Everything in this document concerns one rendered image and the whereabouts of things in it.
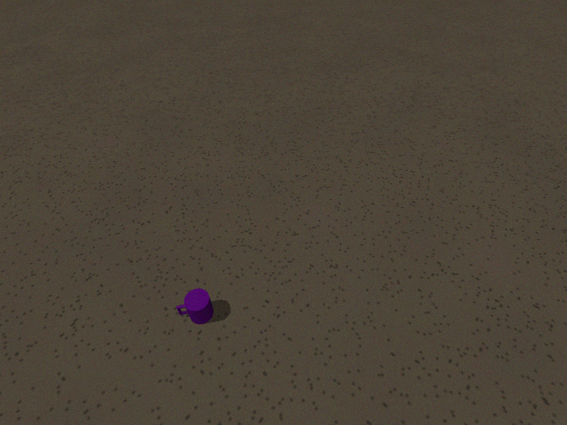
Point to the mug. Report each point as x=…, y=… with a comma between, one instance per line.
x=198, y=305

